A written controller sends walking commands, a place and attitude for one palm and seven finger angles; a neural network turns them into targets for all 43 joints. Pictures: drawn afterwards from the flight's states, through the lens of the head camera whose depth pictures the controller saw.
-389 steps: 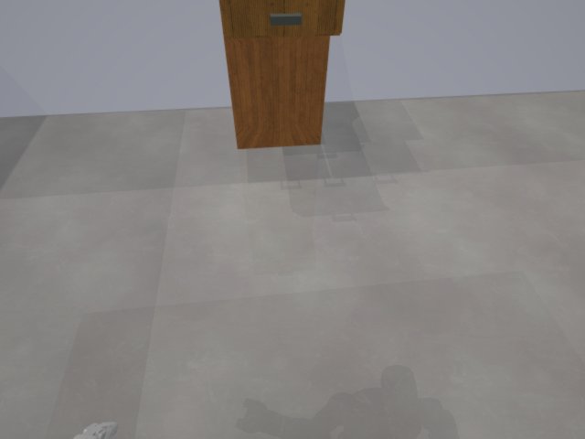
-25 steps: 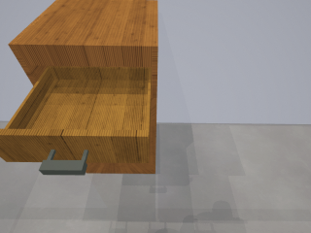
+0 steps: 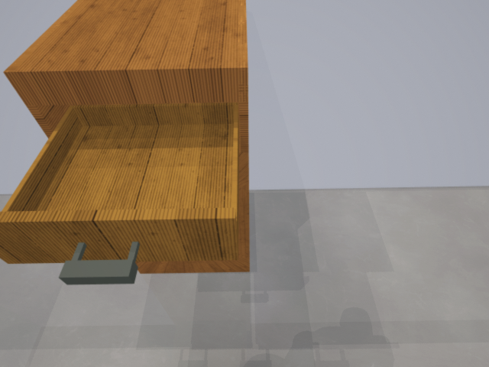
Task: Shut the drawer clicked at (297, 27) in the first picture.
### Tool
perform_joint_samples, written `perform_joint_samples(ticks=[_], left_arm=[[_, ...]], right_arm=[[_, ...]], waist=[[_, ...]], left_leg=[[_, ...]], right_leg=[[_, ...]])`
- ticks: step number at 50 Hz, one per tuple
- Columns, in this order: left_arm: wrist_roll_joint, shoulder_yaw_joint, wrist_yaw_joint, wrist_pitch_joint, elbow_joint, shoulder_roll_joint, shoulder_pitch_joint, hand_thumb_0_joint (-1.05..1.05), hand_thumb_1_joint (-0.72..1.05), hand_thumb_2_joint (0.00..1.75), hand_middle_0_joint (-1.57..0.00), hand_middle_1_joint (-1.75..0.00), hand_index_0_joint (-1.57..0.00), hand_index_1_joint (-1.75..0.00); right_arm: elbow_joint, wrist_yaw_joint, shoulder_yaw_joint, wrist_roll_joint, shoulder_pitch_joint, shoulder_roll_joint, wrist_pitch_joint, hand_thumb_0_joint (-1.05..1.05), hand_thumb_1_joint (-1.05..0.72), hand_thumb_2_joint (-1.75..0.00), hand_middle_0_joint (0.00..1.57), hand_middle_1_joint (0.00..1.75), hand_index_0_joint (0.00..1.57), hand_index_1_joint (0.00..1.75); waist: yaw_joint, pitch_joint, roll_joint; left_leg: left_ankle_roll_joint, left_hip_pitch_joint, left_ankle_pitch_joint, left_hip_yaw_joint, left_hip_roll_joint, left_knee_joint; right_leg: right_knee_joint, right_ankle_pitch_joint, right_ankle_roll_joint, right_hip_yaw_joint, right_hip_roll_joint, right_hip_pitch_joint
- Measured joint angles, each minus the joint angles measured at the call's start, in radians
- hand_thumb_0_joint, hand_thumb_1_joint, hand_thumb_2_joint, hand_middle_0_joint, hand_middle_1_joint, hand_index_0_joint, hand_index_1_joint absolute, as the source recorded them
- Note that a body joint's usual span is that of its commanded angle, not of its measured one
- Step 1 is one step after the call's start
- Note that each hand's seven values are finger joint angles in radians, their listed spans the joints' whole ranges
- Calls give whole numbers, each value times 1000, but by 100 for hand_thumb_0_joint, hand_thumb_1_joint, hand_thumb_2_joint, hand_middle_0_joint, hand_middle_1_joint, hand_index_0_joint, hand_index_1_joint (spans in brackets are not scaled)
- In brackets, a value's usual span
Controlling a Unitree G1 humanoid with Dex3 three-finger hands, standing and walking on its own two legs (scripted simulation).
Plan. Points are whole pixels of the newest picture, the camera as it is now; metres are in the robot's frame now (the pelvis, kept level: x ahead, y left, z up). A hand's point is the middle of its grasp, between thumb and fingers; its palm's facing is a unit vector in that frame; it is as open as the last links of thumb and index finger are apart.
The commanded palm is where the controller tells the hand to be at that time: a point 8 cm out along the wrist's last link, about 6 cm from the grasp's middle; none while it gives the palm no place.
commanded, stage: look again from close up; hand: left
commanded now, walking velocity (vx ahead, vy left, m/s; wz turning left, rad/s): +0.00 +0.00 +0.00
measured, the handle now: (104, 259) +0.27 +0.25 +0.03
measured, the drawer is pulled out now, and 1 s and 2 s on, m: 0.30 0.30 0.30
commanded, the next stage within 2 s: raise the hand and make a fist in 0.36 s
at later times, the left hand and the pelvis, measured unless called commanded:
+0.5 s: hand out of the picture +0.01 +0.21 -0.16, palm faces +0.06 -0.97 -0.22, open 7.3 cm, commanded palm +0.07 +0.25 -0.06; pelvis -0.02 +0.02 +0.00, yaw -1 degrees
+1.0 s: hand out of the picture +0.09 +0.19 +0.00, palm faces +0.13 -0.99 -0.05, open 5.4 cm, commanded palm +0.07 +0.24 +0.01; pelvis -0.07 -0.01 -0.07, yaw +3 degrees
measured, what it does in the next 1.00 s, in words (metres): lowers itself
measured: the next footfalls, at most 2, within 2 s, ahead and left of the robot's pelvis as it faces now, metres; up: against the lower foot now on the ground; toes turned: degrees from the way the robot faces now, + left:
none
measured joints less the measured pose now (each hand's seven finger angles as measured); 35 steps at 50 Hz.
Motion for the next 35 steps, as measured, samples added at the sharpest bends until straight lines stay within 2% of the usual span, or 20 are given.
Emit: perform_joint_samples(ticks=[12, 24, 25, 26, 28, 30, 32, 34, 35], left_arm=[[1, 4, 2, 21, -62, 27, -40, 0, 91, 89, -20, -30, -20, -30], [3, -1, 1, 19, -34, 15, -8, 0, 91, 89, -20, -30, -20, -30], [-34, 21, 0, 78, -180, 9, 41, 0, 91, 89, -20, -30, -20, -30], [-56, 37, 9, 93, -366, 8, 101, 1, 91, 89, -21, -30, -21, -30], [-95, 38, 51, 48, -672, 7, 194, 1, 91, 89, -22, -31, -21, -31], [-122, 50, 58, -13, -854, -4, 203, 2, 91, 89, -23, -33, -23, -33], [-145, 79, 26, -117, -937, -19, 172, 1, 91, 89, -25, -35, -25, -35], [-170, 107, -37, -249, -972, -24, 149, 1, 91, 89, -28, -38, -27, -38], [-187, 122, -67, -290, -961, -27, 140, 1, 91, 89, -29, -40, -27, -39]], right_arm=[[-19, 8, 8, 3, -48, -3, 12, 0, -91, -90, 20, 30, 20, 29], [7, 13, 16, 9, -32, -6, 12, 0, -91, -90, 20, 30, 20, 29], [-26, 9, 18, 20, -13, -8, -2, 0, -91, -90, 20, 30, 20, 29], [-61, -6, 21, 27, 14, -5, -48, 0, -91, -90, 20, 30, 20, 29], [-115, -27, 18, 45, 50, -3, -146, 1, -90, -90, 20, 30, 20, 30], [-171, -30, 7, 47, 55, -11, -207, 1, -90, -90, 20, 30, 20, 30], [-221, -25, -4, 38, 27, -23, -233, 1, -90, -90, 20, 30, 20, 30], [-274, -8, -13, 30, -11, -27, -243, 1, -90, -90, 20, 30, 20, 30], [-301, 2, -17, 28, -32, -29, -246, 1, -90, -90, 20, 30, 20, 30]], waist=[[9, -4, -19], [12, 18, -24], [10, 19, -24], [18, 18, -34], [18, -5, -49], [-3, -28, -40], [-18, -57, -22], [-21, -94, -21], [-21, -112, -24]], left_leg=[[21, 24, -13, 21, -14, 25], [32, 22, 20, 33, -17, -5], [33, 8, 18, 29, -16, 4], [34, 4, 22, 32, -22, -2], [35, -11, 36, 33, -40, -14], [39, -59, 39, 14, -52, 18], [39, -133, 28, 0, -46, 75], [34, -222, 11, 1, -34, 145], [31, -273, -2, 2, -27, 188]], right_leg=[[39, -13, 19, 21, -18, 11], [0, 26, 31, 31, -20, 9], [3, 30, 31, 28, -19, -1], [17, 29, 26, 31, -24, -16], [60, 19, 14, 30, -43, -52], [84, -3, 23, 19, -53, -85], [129, -8, 31, 7, -50, -149], [203, -23, 25, 12, -43, -242], [249, -36, 20, 15, -39, -295]])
